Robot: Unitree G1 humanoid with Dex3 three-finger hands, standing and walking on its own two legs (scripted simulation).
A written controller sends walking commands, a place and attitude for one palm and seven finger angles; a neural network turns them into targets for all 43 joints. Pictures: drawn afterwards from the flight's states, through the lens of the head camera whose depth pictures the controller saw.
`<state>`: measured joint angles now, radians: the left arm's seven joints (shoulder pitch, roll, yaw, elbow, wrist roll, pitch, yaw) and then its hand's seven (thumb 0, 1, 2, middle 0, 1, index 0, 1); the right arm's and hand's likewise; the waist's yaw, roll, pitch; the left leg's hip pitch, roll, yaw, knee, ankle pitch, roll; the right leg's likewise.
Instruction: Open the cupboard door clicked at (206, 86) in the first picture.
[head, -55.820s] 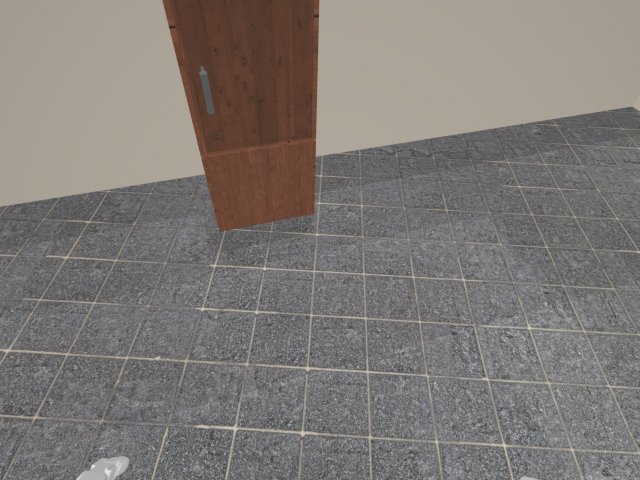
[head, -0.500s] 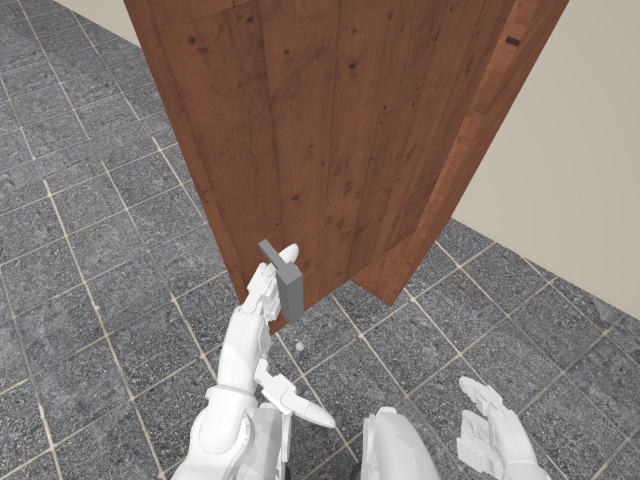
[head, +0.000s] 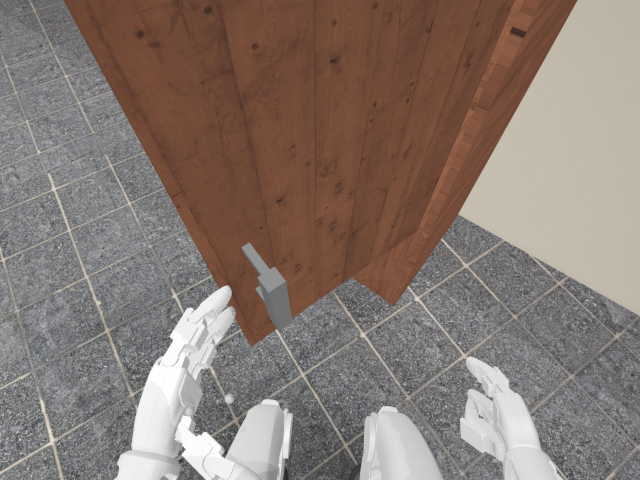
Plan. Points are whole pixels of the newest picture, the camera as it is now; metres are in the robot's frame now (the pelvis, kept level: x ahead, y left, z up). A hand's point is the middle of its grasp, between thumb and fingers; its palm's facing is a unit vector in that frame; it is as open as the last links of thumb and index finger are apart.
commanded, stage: slide the hand sideways off the handle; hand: left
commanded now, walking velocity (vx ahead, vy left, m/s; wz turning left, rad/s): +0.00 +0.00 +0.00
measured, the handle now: (267, 288) +0.33 +0.09 +0.04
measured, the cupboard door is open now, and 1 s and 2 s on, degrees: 74 74 74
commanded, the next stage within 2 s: draw the hand back to the body in 0.20 s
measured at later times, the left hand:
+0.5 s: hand (172, 404) +0.20 +0.15 +0.08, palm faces -0.10 -0.99 -0.06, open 16.3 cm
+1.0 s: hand (25, 382) +0.19 +0.22 +0.17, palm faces +0.15 -0.94 -0.30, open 14.9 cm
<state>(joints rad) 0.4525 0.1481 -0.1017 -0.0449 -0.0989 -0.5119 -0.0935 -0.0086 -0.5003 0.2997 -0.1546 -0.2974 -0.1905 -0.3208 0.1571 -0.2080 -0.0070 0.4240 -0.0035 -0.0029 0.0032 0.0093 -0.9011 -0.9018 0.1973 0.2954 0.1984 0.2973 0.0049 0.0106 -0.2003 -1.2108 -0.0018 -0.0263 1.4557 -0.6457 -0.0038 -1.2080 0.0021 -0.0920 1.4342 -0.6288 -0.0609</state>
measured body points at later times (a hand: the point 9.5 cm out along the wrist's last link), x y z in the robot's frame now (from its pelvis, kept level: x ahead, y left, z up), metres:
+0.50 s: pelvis -0.01 +0.01 +0.01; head +0.07 +0.01 +0.45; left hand +0.20 +0.21 +0.09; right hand +0.18 -0.21 -0.07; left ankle +0.02 +0.12 -0.59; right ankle +0.03 -0.09 -0.59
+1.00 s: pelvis +0.03 +0.03 +0.10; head +0.02 +0.03 +0.55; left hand +0.18 +0.27 +0.19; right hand +0.20 -0.20 +0.05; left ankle +0.02 +0.12 -0.59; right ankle +0.03 -0.09 -0.59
